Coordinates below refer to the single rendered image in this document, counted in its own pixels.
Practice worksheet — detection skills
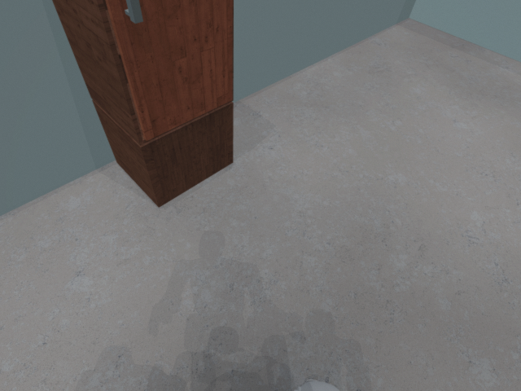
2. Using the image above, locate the cupboard door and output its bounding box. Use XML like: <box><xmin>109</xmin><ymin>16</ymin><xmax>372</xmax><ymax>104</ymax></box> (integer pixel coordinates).
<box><xmin>105</xmin><ymin>0</ymin><xmax>233</xmax><ymax>141</ymax></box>

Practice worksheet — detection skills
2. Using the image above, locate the handle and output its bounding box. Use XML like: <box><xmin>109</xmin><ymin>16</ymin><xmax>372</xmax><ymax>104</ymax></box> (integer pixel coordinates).
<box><xmin>125</xmin><ymin>0</ymin><xmax>143</xmax><ymax>24</ymax></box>

